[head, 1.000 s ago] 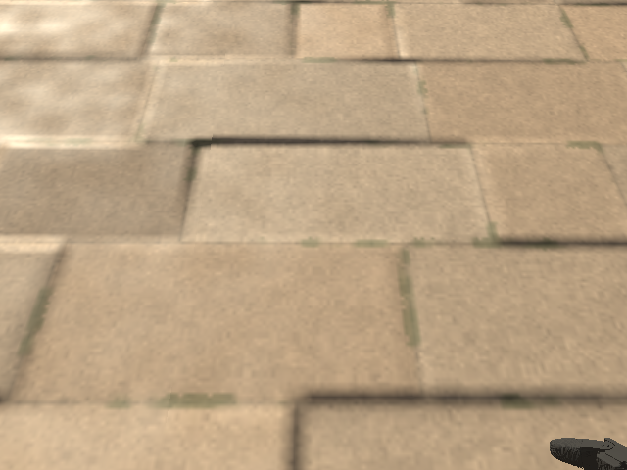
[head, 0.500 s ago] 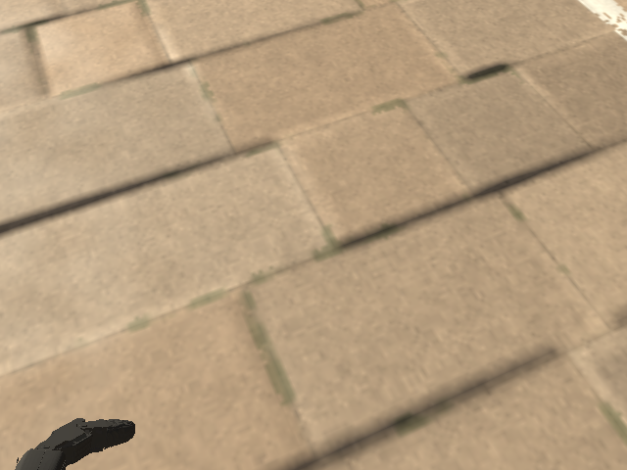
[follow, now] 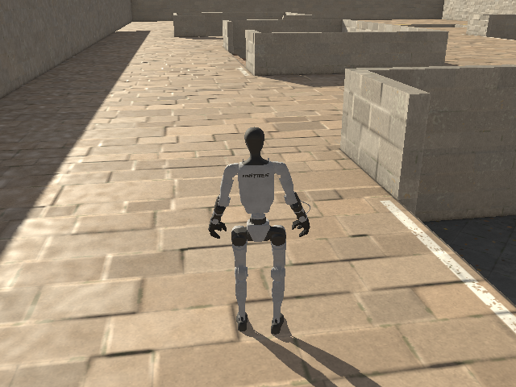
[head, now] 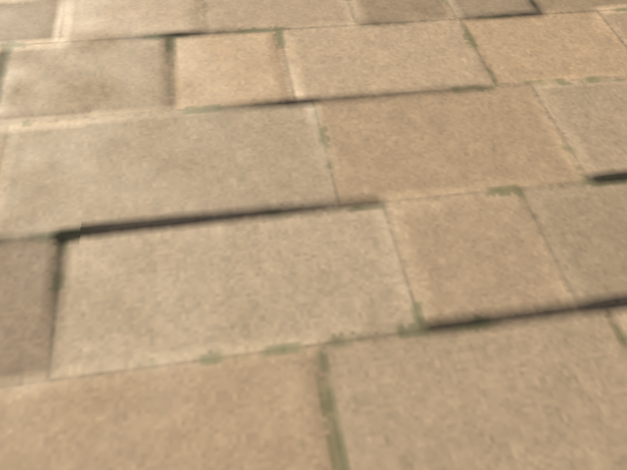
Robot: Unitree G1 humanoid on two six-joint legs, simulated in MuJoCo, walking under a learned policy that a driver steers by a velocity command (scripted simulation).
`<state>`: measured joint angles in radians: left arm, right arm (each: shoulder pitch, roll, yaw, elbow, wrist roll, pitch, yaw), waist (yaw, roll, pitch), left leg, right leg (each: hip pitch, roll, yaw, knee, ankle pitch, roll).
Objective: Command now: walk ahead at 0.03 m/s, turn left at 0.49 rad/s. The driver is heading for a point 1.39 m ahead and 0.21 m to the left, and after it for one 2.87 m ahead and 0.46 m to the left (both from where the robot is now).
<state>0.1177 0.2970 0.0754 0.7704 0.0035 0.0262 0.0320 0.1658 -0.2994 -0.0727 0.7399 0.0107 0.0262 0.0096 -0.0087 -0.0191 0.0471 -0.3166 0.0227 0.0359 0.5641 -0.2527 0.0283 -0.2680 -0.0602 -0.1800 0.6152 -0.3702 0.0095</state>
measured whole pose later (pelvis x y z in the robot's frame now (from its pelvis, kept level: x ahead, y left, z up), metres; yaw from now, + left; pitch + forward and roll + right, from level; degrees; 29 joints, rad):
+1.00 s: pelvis +0.07 -0.02 +0.00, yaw +18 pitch +0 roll +0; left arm 0.20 0.29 0.06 0.86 -0.03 -0.07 -0.02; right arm 0.33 -0.27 -0.05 0.83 0.02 -0.01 -0.02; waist -0.01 0.01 0.00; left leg -0.13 0.01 -0.08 0.49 -0.36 -0.02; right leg -0.23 0.02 -0.04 0.53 -0.32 -0.07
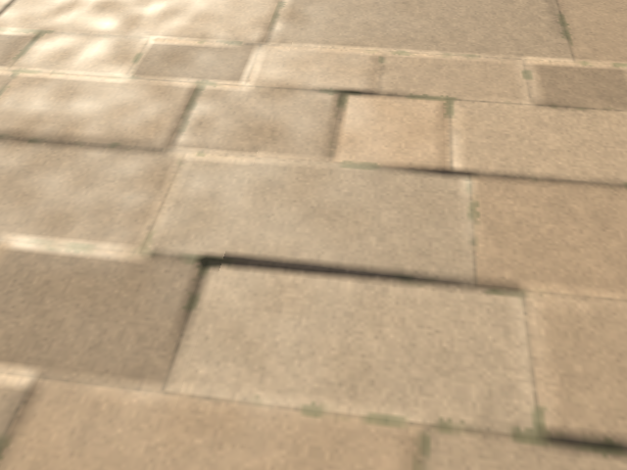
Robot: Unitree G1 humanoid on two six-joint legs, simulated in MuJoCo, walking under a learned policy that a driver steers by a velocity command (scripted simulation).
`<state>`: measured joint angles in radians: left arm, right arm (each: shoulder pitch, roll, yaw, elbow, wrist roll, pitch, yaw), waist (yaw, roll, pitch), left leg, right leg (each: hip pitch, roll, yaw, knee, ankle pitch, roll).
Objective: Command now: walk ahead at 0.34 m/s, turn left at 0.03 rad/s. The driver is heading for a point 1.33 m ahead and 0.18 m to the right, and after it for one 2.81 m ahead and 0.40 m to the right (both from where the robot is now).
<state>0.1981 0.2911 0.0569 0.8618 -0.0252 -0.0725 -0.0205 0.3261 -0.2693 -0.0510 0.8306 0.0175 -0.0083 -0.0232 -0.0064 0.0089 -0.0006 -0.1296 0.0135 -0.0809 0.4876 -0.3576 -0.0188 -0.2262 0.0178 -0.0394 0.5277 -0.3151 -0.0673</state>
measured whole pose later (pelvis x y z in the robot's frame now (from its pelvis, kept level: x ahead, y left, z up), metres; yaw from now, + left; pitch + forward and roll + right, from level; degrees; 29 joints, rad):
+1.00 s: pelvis +0.51 +0.01 -0.01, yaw -1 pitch +2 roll +2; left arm 0.04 0.26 0.02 0.75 -0.01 -0.09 -0.04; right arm 0.38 -0.30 -0.06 0.92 0.01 -0.05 0.00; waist -0.07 -0.01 0.02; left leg 0.06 -0.01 0.03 0.36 -0.43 0.00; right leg -0.49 -0.03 -0.01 0.50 -0.04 -0.04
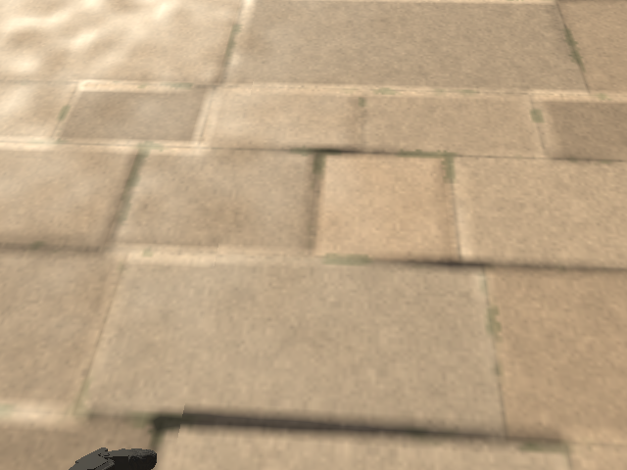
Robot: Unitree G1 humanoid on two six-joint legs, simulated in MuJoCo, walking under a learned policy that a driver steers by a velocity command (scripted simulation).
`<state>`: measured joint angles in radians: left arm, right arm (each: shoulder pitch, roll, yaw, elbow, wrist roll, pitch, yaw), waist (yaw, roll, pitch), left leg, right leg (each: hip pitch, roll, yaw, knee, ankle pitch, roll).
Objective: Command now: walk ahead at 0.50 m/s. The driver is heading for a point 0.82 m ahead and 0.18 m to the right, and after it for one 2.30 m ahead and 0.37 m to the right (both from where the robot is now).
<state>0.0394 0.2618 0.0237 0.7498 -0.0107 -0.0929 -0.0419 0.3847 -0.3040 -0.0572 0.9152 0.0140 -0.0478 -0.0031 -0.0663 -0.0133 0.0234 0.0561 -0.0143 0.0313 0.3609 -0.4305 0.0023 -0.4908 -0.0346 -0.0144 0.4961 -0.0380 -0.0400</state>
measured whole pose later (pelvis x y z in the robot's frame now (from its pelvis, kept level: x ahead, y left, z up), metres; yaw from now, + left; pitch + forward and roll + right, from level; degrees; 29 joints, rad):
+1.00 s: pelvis +0.55 +0.01 +0.01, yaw -13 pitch +1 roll +3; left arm 0.10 0.25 0.05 0.76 -0.02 -0.03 -0.05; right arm 0.29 -0.27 -0.07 0.92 0.00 -0.07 -0.01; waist -0.07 -0.03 0.04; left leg 0.10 -0.02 0.27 0.22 -0.33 0.00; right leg -0.62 -0.09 -0.02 0.65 -0.02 -0.05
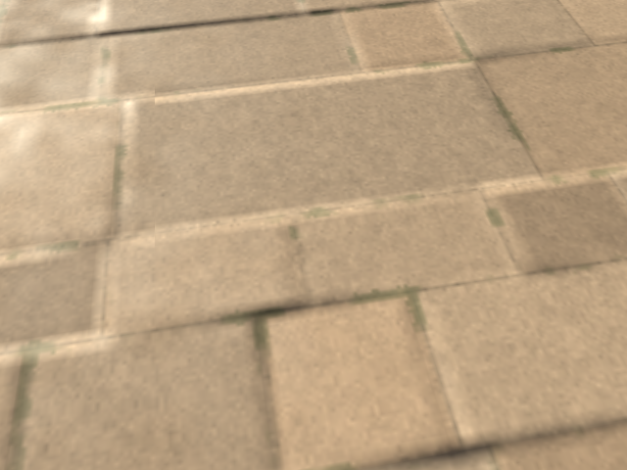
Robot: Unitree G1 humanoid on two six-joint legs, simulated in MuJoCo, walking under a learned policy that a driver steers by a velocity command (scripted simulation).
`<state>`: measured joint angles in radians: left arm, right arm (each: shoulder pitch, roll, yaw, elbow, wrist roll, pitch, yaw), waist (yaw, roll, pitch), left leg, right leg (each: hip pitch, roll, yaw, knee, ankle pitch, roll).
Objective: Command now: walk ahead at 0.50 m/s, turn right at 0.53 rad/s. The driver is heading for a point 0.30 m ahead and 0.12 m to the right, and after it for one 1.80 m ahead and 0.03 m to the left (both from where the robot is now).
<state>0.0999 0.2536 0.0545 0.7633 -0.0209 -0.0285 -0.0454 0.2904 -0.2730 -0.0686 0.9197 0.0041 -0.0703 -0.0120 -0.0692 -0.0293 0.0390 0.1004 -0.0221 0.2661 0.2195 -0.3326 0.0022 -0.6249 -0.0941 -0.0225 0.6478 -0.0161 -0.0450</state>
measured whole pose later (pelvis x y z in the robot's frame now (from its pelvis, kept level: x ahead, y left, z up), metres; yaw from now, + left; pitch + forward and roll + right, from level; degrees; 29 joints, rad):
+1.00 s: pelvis +0.40 -0.06 +0.00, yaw -8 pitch +1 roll +0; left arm 0.16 0.27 0.06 0.72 0.02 -0.01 0.04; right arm 0.16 -0.32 -0.08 0.78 0.02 0.03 -0.02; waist -0.03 0.04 0.04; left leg -0.40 -0.11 -0.17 0.58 -0.27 0.01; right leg -0.30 0.03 0.06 0.51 -0.21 0.00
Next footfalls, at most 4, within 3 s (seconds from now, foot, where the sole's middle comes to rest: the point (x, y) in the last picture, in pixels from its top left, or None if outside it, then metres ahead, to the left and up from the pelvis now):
0.08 right None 0.22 -0.11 -0.77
0.54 left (302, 441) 0.53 0.03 -0.77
0.96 right None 0.45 -0.19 -0.77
1.40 left None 0.44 0.07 -0.77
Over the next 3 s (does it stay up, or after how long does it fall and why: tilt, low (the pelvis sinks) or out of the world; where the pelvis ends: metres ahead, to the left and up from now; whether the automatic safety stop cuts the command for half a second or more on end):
stays up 1.26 0.13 -0.01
